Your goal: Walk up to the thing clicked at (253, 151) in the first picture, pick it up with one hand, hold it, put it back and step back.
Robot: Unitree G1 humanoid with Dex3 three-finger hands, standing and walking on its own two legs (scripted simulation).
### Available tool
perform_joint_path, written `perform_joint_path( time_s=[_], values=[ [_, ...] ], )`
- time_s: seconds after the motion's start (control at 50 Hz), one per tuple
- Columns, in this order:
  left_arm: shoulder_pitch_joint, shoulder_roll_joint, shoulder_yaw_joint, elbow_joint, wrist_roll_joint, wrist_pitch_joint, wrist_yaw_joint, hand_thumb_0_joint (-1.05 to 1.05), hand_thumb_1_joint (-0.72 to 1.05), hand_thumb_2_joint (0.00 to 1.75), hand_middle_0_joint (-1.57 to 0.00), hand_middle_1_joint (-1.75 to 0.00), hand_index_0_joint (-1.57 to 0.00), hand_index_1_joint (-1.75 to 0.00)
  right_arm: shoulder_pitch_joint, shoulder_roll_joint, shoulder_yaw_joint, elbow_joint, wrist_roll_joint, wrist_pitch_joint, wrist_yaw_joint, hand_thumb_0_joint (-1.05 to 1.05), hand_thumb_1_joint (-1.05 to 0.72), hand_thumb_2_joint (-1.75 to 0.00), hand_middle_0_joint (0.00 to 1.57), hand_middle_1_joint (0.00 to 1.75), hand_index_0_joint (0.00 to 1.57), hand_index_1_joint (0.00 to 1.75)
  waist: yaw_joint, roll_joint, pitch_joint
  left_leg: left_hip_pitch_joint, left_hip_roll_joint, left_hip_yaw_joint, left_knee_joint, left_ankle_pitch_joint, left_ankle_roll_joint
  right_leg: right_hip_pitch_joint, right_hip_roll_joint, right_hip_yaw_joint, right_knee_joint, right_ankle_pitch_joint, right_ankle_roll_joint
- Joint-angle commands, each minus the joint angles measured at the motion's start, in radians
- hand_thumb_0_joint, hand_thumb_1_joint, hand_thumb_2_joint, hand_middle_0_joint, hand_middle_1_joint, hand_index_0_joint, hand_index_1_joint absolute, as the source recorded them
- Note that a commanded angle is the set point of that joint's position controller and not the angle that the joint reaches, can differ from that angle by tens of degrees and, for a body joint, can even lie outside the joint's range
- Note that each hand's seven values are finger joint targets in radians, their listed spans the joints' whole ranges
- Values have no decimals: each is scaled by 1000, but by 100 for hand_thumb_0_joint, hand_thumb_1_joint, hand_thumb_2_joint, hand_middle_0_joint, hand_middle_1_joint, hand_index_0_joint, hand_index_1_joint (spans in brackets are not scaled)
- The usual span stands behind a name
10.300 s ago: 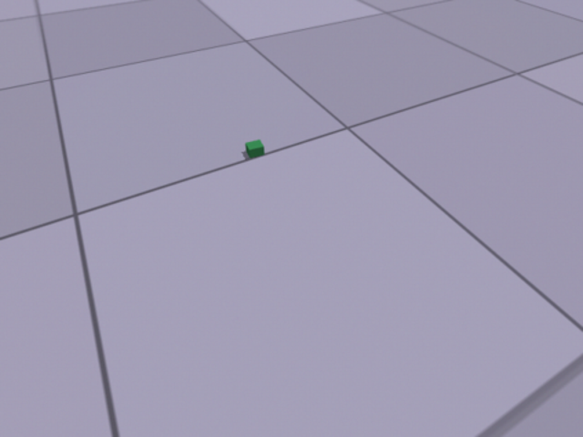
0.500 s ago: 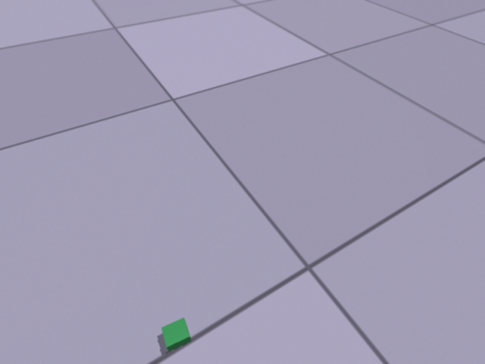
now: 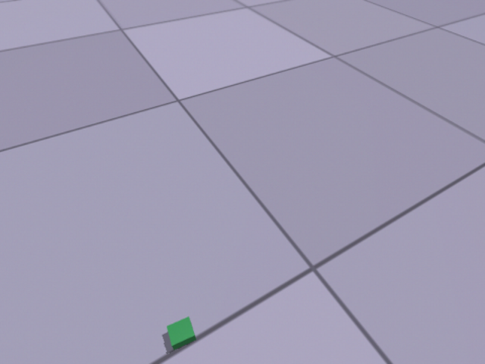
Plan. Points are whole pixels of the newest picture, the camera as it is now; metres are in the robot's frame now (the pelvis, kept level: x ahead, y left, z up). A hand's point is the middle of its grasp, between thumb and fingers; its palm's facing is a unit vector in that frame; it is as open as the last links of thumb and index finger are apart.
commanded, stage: walk up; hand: left
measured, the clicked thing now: (181, 333) +0.39 +0.23 -0.75
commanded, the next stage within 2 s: stand in 1.78 s
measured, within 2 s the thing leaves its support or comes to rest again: neither
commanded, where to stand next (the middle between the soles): +0.02 -0.01 m, yaw +2 degrees
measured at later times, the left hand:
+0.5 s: hand out of the picture -0.01 +0.23 -0.17, palm faces +0.00 -0.91 -0.42, open 7.4 cm
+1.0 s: hand out of the picture -0.06 +0.28 -0.17, palm faces +0.11 -0.91 -0.40, open 7.4 cm
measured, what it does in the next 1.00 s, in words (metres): steps on the spot: left foot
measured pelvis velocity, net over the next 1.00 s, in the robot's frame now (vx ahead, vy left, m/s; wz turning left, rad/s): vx -0.06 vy -0.01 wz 0.10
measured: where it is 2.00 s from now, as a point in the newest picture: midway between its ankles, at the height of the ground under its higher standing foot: outside the picture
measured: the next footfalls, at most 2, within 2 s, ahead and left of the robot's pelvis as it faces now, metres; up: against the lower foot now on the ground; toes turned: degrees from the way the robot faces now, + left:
left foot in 0.90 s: +0.00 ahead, +0.12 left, +0.00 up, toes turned +4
right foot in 1.20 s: +0.01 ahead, -0.14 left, +0.00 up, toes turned +4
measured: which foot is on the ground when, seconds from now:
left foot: down 0.00-0.44, up 0.46-0.88, down 0.90-1.00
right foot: down 0.00-0.90, up 0.92-1.00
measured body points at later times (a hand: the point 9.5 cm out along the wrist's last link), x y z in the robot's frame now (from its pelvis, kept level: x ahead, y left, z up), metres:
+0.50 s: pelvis -0.07 -0.05 -0.03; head -0.02 -0.07 +0.42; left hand -0.01 +0.27 -0.14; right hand +0.06 -0.37 -0.15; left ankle +0.01 +0.12 -0.72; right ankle -0.07 -0.17 -0.75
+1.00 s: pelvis -0.06 -0.01 -0.02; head -0.04 +0.01 +0.43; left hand -0.06 +0.33 -0.14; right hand +0.09 -0.29 -0.12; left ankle -0.04 +0.11 -0.75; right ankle -0.07 -0.16 -0.72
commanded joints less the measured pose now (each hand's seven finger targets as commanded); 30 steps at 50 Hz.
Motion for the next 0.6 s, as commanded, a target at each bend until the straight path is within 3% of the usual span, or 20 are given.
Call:
perform_joint_path(
  time_s=[0.0, 0.12, 0.14, 0.18, 0.2, 0.22, 0.24, 0.26, 0.28, 0.32, 0.36, 0.38, 0.4, 0.42, 0.44, 0.46, 0.48, 0.5, 0.52, 0.58],
  values=[
    [-24, 203, 39, -54, 6, -21, 14, 0, 90, 90, -20, -30, -20, -30, -58, -225, -40, -61, -4, -27, -13, 0, -90, -90, 20, 30, 20, 30, -1, 29, -82, 88, 110, -105, -51, 46, 40, -94, -89, 46, -63, 93, -46],
    [-31, 203, 41, -55, 8, -23, 16, 0, 90, 90, -20, -30, -20, -30, -55, -222, -40, -57, -5, -26, -12, 0, -90, -90, 20, 30, 20, 30, -6, 25, -72, 77, 103, -107, -46, 48, 35, -102, -89, 44, -72, 92, -45],
    [-36, 267, 73, -85, 6, 1, 17, 0, 90, 90, -20, -30, -20, -30, -47, -293, -67, -65, 2, -9, -22, 0, -90, -90, 20, 30, 20, 30, -14, 0, 42, 3, 111, -121, 39, 321, 49, -182, -73, 30, 58, 273, -47],
    [11, 234, 69, -121, 0, 16, 21, 0, 90, 90, -20, -30, -20, -30, -9, -295, -76, -89, 14, 0, -27, 0, -90, -90, 20, 30, 20, 30, -15, 48, -78, 58, 163, -141, 75, 483, 98, -159, -41, -14, 169, 272, -51],
    [21, 219, 73, -142, -1, 23, 21, 0, 90, 90, -20, -30, -20, -30, 6, -309, -85, -105, 14, 3, -28, 0, -90, -90, 20, 30, 20, 30, -19, 88, -133, 58, 205, -180, 58, 502, 134, -151, -10, -35, 260, 202, -48],
    [42, 209, 78, -160, 0, 35, 18, 0, 90, 90, -20, -30, -20, -30, -3, -323, -95, -134, 12, 7, -30, 0, -90, -90, 20, 30, 20, 30, -17, 152, -174, 42, 268, -244, 31, 480, 189, -156, 18, -46, 394, 11, -46],
    [49, 203, 83, -176, 6, 49, 15, 0, 90, 90, -20, -30, -20, -30, -18, -333, -105, -155, 3, 9, -33, 0, -90, -90, 20, 30, 20, 30, -13, 209, -186, 22, 328, -301, 1, 426, 242, -193, 36, -25, 526, -266, -52],
    [59, 201, 90, -196, 7, 62, 12, 0, 90, 90, -20, -30, -20, -30, -22, -341, -114, -180, -11, 13, -37, 0, -90, -90, 20, 30, 20, 30, -13, 230, -182, -36, 359, -322, -11, 338, 275, -212, 21, 19, 650, -361, -59],
    [69, 201, 96, -208, 5, 69, 7, 0, 90, 90, -20, -30, -20, -30, -40, -343, -119, -207, -20, 16, -42, 0, -90, -90, 20, 30, 20, 30, 0, 208, -166, -75, 355, -294, 7, 298, 276, -224, 6, 58, 688, -373, -69],
    [115, 183, 97, -218, -1, 64, 0, 0, 90, 90, -20, -30, -20, -30, -79, -316, -113, -238, -37, 19, -45, 0, -90, -90, 20, 30, 20, 30, 32, 169, -155, -99, 289, -223, 68, 197, 231, -237, -8, 54, 590, -318, -78],
    [187, 176, 101, -194, 13, 42, -1, 0, 90, 90, -20, -30, -20, -30, -106, -304, -108, -260, -32, 30, -33, 0, -90, -90, 20, 30, 20, 30, 65, 181, -168, -101, 223, -183, 158, 111, 169, -155, -9, -23, 286, -164, -63],
    [202, 176, 104, -178, 18, 29, 4, 0, 90, 90, -20, -30, -20, -30, -110, -281, -100, -263, -27, 43, -24, 0, -90, -90, 20, 30, 20, 30, 71, 149, -136, -153, 166, -148, 219, 40, 139, -111, 11, -44, 144, -70, -51],
    [186, 224, 117, -188, 33, 16, 12, 0, 90, 90, -20, -30, -20, -30, -70, -235, -88, -267, -20, 54, -19, 0, -90, -90, 20, 30, 20, 30, 62, 4, -68, -266, 74, -101, 341, -134, 97, -110, -49, 92, 22, -132, -56],
    [124, 334, 139, -234, 49, -2, 22, 0, 90, 90, -20, -30, -20, -30, -15, -164, -70, -275, -16, 60, -14, 0, -90, -90, 20, 30, 20, 30, 32, -239, -23, -400, -95, -85, 526, -452, 29, -181, -270, 424, -83, -177, -120],
    [52, 430, 147, -282, 59, -6, 25, 0, 90, 90, -20, -30, -20, -30, -46, -227, -95, -285, -21, 70, -26, 0, -90, -90, 20, 30, 20, 30, 56, -220, 7, -307, -87, -216, 709, -511, 15, -431, -427, 565, -123, -224, -289],
    [9, 386, 148, -294, 47, -14, 30, 0, 90, 90, -20, -30, -20, -30, -39, -263, -109, -273, -18, 73, -23, 0, -90, -90, 20, 30, 20, 30, 32, -126, 54, -288, -79, -271, 814, -449, 20, -469, -390, 507, -99, -195, -288],
    [-48, 319, 129, -297, 37, -24, 35, 0, 90, 90, -20, -30, -20, -30, 21, -256, -112, -245, -12, 71, -15, 0, -90, -90, 20, 30, 20, 30, -17, -30, 57, -317, -96, -284, 852, -355, 17, -389, -290, 341, -39, -76, -223],
    [-62, 287, 123, -301, 39, -33, 38, 0, 90, 90, -20, -30, -20, -30, 85, -248, -109, -228, 1, 65, -9, 0, -90, -90, 20, 30, 20, 30, -39, -19, 7, -329, -100, -263, 826, -289, 9, -283, -211, 226, -9, -39, -170],
    [-36, 290, 129, -300, 44, -42, 41, 0, 90, 90, -20, -30, -20, -30, 110, -251, -105, -229, -3, 61, -3, 0, -90, -90, 20, 30, 20, 30, -37, -79, -43, -336, -79, -233, 809, -276, 0, -197, -212, 205, -1, -34, -175],
    [137, 248, 120, -286, 40, -72, 43, 0, 90, 90, -20, -30, -20, -30, 57, -255, -94, -249, -31, 52, 13, 0, -90, -90, 20, 30, 20, 30, 61, -75, -95, -418, -39, -222, 627, -299, -9, 91, -228, 212, 21, -39, -177]
  ],
)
